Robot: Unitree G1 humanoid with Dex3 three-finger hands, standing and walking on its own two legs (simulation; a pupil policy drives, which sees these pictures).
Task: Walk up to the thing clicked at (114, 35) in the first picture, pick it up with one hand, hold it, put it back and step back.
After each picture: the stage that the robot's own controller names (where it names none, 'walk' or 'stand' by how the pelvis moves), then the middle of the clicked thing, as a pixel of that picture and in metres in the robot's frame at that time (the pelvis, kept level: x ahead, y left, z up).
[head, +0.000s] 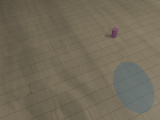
stand; (114, 32) +1.51 -0.35 -0.72
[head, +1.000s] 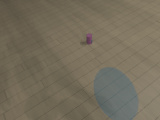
walk; (89, 39) +1.40 +0.07 -0.69
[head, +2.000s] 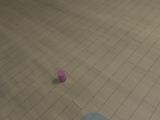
walk; (61, 76) +0.87 +0.33 -0.71
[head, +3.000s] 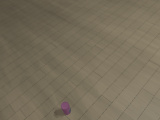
walk; (66, 108) +0.54 +0.25 -0.72
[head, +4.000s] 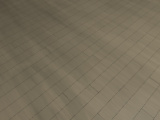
stand; out of the picture +0.37 +0.22 -0.70
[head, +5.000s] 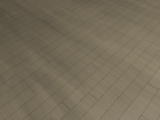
stand; out of the picture +0.34 +0.21 -0.72
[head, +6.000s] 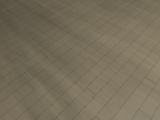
stand; out of the picture +0.34 +0.23 -0.72
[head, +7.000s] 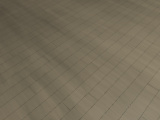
stand; out of the picture +0.33 +0.22 -0.73
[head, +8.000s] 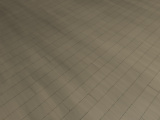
stand; out of the picture +0.33 +0.21 -0.73
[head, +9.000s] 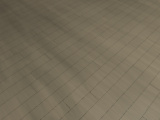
go down; out of the picture +0.32 +0.21 -0.73
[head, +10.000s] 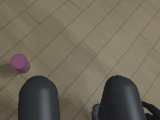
go down; (21, 64) +0.41 +0.25 -0.32
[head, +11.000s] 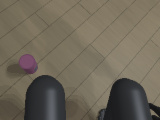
approach; (29, 64) +0.40 +0.26 -0.30
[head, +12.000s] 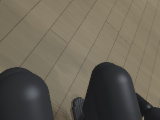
close in; out of the picture +0.38 +0.29 -0.22
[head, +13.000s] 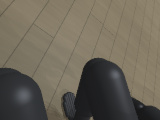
close; out of the picture +0.38 +0.30 -0.22
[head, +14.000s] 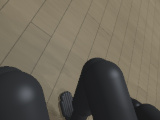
lift; out of the picture +0.37 +0.29 -0.22
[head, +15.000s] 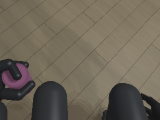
lift; (20, 80) +0.31 +0.23 -0.06
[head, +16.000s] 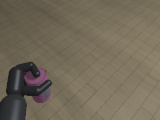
hold; (38, 85) +0.33 +0.17 +0.02
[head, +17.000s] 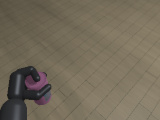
hold; (39, 88) +0.32 +0.18 -0.01
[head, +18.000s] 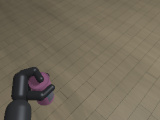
hold; (42, 89) +0.32 +0.17 -0.01
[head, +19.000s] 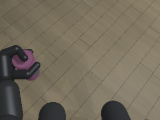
crouch; (27, 66) +0.39 +0.20 -0.07
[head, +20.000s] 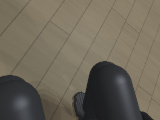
lower; out of the picture +0.41 +0.29 -0.20
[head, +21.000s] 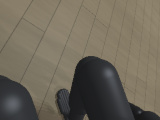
lower; out of the picture +0.41 +0.31 -0.22
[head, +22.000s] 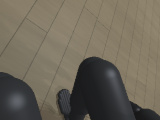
lower; out of the picture +0.41 +0.31 -0.22
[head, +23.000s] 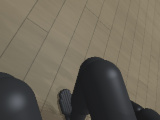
lower; out of the picture +0.40 +0.31 -0.22
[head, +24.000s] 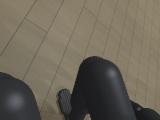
lower; out of the picture +0.40 +0.31 -0.22
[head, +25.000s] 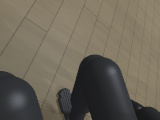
withdraw; out of the picture +0.40 +0.27 -0.22
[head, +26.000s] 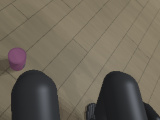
stand; (17, 60) +0.41 +0.24 -0.26
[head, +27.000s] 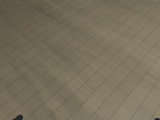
stand; out of the picture +0.35 +0.18 -0.64
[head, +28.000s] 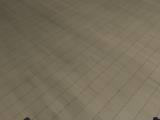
stand; out of the picture +0.37 +0.19 -0.67
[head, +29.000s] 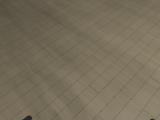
stand; out of the picture +0.36 +0.19 -0.67
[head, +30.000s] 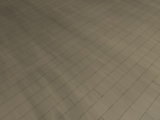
walk; out of the picture +0.38 +0.18 -0.72
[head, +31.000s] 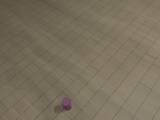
walk; (66, 104) +0.49 +0.19 -0.70
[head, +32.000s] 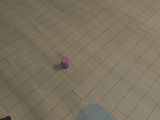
walk; (64, 62) +0.80 +0.17 -0.69
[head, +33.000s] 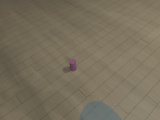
stand; (73, 65) +1.00 +0.17 -0.70
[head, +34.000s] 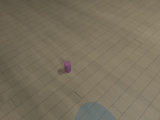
stand; (67, 67) +0.99 +0.20 -0.73
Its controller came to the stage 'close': yes
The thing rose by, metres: 0.70
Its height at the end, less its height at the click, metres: +0.00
